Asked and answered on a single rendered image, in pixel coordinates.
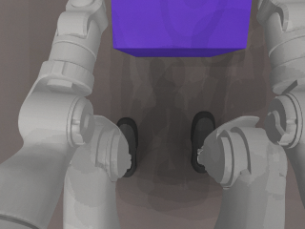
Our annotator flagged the robot right foot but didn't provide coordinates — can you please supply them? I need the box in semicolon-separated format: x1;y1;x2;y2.
191;111;215;174

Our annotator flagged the left robot upper arm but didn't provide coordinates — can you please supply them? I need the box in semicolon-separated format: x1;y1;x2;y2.
0;91;95;229

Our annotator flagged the robot left foot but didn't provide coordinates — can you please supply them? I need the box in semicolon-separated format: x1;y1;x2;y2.
116;117;138;177

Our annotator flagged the right robot upper arm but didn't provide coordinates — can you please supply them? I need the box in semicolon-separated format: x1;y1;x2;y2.
264;92;305;209

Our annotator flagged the left robot forearm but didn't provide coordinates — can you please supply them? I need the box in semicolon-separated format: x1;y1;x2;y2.
18;0;109;135

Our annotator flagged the robot foot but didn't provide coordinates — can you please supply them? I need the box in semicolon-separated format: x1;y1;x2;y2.
191;111;215;174
116;117;138;177

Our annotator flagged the carton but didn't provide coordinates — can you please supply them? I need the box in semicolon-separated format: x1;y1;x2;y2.
111;0;252;57

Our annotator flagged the right robot forearm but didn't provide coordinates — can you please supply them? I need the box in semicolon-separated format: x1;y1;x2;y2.
256;0;305;95

